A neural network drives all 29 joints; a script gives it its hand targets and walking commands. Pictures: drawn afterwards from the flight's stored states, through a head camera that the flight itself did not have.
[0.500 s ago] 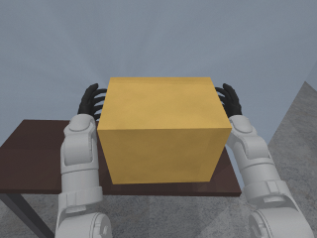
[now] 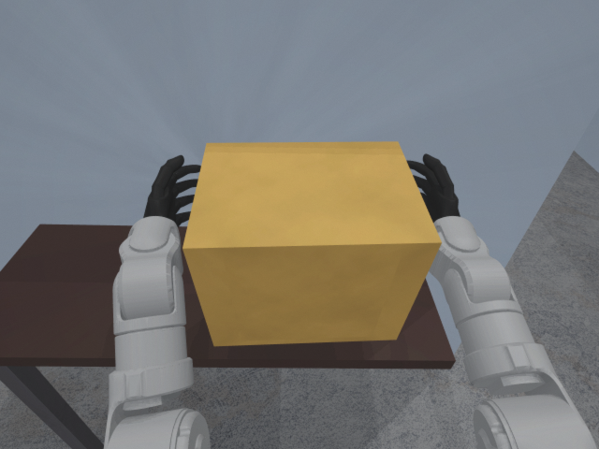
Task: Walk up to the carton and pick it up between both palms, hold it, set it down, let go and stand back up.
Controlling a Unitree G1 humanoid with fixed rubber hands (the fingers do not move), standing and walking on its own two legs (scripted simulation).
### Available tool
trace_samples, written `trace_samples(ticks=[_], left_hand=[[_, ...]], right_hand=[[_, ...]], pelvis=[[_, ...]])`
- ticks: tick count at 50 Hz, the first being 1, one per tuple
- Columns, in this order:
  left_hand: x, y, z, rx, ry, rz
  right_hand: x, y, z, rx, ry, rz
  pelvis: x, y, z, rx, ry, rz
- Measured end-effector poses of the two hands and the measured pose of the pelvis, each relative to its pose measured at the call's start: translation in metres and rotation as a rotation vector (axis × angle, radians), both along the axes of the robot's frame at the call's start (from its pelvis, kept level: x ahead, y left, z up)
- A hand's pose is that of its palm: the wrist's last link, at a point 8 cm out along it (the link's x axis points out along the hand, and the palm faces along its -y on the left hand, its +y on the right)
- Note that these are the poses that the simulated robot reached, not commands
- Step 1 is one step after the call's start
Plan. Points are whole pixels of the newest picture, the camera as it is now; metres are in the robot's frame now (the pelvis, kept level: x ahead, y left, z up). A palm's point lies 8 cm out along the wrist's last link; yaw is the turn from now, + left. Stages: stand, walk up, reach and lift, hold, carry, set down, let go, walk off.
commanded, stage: hold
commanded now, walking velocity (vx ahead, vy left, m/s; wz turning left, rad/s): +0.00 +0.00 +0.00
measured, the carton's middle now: (305, 245) +0.36 +0.00 +0.14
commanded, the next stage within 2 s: none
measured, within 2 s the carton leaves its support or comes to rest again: neither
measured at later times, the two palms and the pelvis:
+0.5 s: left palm (162, 220) +0.34 +0.17 +0.20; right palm (443, 217) +0.35 -0.17 +0.19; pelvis +0.00 +0.00 +0.00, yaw +0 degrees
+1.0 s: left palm (161, 218) +0.34 +0.18 +0.20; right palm (440, 214) +0.35 -0.17 +0.19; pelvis +0.00 +0.00 +0.00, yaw +0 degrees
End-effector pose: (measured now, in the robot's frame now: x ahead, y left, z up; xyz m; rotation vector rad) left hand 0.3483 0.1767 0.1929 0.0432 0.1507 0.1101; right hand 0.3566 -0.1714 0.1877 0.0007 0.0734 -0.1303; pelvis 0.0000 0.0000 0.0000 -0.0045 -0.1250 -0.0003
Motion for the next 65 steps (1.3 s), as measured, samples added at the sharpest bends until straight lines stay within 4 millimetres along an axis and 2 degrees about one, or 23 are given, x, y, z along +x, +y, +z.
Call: trace_samples(ticks=[13, 18, 27, 43, 55, 65], left_hand=[[0.002, 0.000, 0.003, -0.007, 0.001, 0.000], [-0.006, 0.000, 0.011, 0.015, -0.044, 0.004], [-0.010, -0.002, 0.007, 0.006, -0.010, 0.009], [-0.003, -0.001, 0.010, 0.004, -0.019, 0.005], [-0.006, 0.001, 0.003, 0.011, -0.020, 0.004], [-0.007, -0.002, 0.005, 0.012, -0.016, 0.004]], right_hand=[[0.002, 0.000, 0.003, -0.009, 0.002, -0.001], [-0.004, 0.000, 0.011, -0.003, -0.043, 0.007], [-0.008, -0.002, 0.002, 0.010, -0.009, 0.008], [-0.001, -0.001, 0.007, -0.003, -0.018, 0.005], [-0.004, 0.001, 0.002, 0.002, -0.018, 0.006], [-0.006, -0.002, 0.001, 0.009, -0.014, 0.003]], pelvis=[[-0.002, -0.001, 0.000, 0.001, 0.000, 0.001], [0.000, -0.001, 0.000, -0.002, -0.001, 0.005], [-0.001, -0.002, 0.000, 0.000, -0.004, 0.005], [0.001, -0.003, 0.000, 0.001, 0.001, 0.007], [0.004, 0.000, 0.000, -0.001, -0.006, 0.007], [0.002, -0.001, 0.000, 0.000, 0.001, 0.003]])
